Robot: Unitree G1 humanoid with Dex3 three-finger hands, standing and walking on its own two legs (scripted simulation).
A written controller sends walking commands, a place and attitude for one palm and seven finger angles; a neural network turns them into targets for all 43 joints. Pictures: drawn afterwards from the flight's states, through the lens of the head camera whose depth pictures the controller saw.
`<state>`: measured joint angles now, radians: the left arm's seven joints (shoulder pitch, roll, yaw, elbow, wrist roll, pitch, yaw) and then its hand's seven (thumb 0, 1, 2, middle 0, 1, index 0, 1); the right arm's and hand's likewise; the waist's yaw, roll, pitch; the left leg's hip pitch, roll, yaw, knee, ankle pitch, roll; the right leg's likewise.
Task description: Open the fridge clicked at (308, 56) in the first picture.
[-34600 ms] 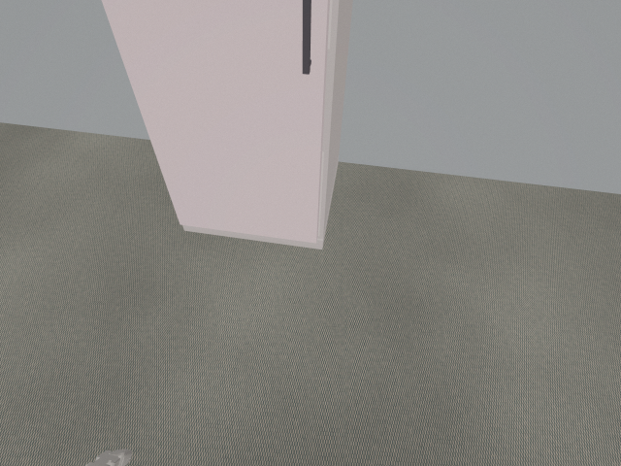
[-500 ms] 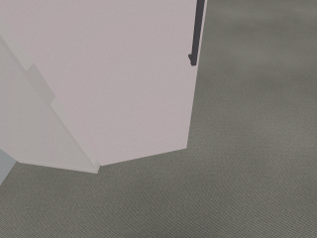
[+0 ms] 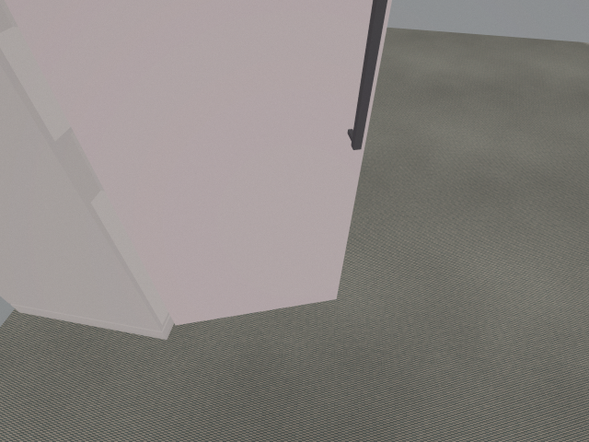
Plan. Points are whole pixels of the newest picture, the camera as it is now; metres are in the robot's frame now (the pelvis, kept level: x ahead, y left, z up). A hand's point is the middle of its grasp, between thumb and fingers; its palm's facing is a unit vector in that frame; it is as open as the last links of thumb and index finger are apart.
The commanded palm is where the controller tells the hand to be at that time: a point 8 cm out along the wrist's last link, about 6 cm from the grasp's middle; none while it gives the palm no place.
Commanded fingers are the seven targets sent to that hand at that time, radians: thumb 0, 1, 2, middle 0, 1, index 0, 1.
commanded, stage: let the arm hang, fingers relaxed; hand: right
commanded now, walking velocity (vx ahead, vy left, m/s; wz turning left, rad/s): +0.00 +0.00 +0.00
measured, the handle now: (365, 63) +0.69 -0.08 +0.20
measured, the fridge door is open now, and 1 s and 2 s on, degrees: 69 69 69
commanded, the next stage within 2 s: look to check the result in 0.10 s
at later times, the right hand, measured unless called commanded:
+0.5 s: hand out of the picture +0.09 -0.24 -0.16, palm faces -0.04 +0.94 -0.33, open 7.4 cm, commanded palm none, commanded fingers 0.00 -0.90 -0.90 0.20 0.30 0.20 0.30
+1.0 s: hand out of the picture +0.12 -0.22 -0.16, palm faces -0.04 +0.95 -0.32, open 7.4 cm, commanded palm none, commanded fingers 0.00 -0.90 -0.90 0.20 0.30 0.20 0.30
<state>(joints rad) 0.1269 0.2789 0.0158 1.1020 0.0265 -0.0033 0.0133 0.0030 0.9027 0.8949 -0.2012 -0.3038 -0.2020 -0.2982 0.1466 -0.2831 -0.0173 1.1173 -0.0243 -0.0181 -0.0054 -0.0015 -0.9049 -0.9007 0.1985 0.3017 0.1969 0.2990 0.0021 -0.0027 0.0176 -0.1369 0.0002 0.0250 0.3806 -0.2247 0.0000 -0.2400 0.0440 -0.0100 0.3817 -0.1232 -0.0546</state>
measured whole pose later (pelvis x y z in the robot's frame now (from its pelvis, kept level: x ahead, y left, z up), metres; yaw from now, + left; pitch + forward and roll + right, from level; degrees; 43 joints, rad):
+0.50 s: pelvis +0.02 +0.00 +0.00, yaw +1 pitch -1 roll +0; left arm 0.09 0.32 0.00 1.13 0.02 0.00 0.01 0.00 0.90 0.89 -0.20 -0.30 -0.20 -0.30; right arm 0.12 -0.33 -0.01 1.14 -0.02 -0.01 0.00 0.00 -0.90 -0.90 0.20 0.30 0.20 0.30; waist 0.01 0.00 0.06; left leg -0.07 0.00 0.01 0.31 -0.22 0.00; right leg -0.18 0.04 -0.02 0.33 -0.13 -0.05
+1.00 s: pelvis +0.04 +0.01 +0.00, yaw +1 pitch -1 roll +0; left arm 0.08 0.32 0.00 1.13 0.02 0.00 0.01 0.00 0.90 0.89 -0.20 -0.30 -0.20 -0.30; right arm 0.11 -0.32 -0.01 1.13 -0.02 -0.02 -0.01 0.00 -0.90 -0.90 0.20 0.30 0.20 0.30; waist 0.01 0.01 0.05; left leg -0.04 -0.01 0.01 0.29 -0.23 0.01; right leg -0.15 0.03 -0.02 0.32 -0.15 -0.04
